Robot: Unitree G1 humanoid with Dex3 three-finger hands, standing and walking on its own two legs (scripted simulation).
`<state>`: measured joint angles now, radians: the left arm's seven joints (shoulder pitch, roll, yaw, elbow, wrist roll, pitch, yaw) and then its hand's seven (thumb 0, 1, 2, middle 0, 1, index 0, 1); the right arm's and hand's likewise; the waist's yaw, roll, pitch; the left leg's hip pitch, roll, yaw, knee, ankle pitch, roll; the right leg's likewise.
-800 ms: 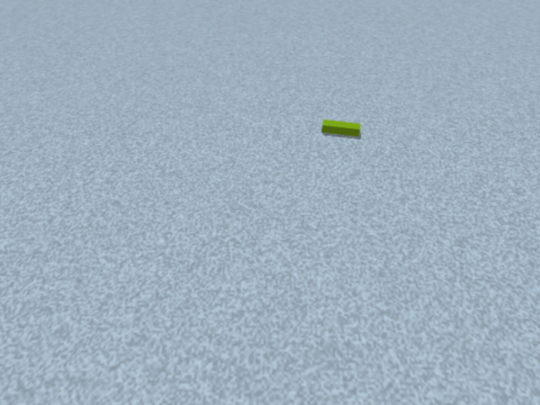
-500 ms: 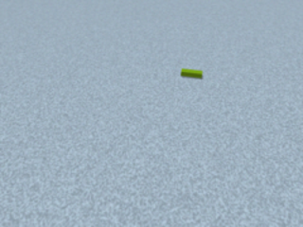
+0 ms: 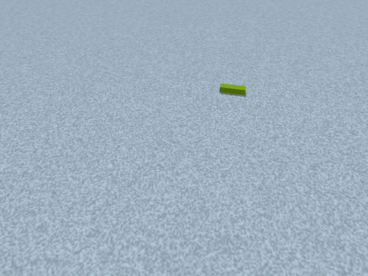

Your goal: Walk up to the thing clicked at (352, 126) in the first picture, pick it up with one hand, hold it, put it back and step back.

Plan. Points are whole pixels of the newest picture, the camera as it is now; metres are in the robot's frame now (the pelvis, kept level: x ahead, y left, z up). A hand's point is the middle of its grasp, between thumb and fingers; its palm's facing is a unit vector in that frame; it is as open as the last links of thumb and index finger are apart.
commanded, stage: stand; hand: left
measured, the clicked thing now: (232, 89) +1.74 -0.42 -0.76
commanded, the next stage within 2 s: walk up in 0.32 s
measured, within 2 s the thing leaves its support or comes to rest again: neither
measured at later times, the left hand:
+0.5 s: hand out of the picture +0.11 +0.25 -0.15, palm faces -0.11 -0.93 -0.34, open 7.4 cm
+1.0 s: hand (150, 228) +0.28 +0.12 -0.15, palm faces -0.16 -0.93 -0.33, open 7.4 cm
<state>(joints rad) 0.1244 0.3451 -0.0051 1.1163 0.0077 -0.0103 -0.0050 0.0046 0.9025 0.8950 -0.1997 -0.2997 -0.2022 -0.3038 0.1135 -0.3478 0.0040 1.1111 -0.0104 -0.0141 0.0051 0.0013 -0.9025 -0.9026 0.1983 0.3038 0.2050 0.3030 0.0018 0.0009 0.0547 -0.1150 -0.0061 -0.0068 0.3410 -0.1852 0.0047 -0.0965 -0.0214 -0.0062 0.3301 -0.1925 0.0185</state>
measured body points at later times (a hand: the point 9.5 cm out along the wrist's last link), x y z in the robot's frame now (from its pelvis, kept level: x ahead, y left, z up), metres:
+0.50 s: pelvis +0.02 -0.02 +0.00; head +0.02 -0.02 +0.45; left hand +0.12 +0.30 -0.12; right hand +0.06 -0.35 -0.12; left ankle +0.00 +0.11 -0.75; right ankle +0.04 -0.17 -0.70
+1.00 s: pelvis +0.21 -0.14 -0.01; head +0.21 -0.14 +0.44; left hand +0.29 +0.17 -0.13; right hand +0.24 -0.47 -0.12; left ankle +0.36 -0.03 -0.71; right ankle +0.15 -0.24 -0.75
